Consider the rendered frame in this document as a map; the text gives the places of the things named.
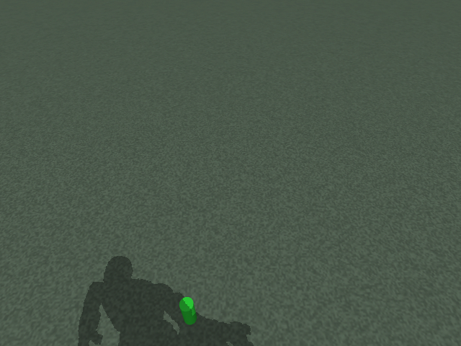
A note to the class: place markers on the can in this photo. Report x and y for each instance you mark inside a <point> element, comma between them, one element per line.
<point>186,306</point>

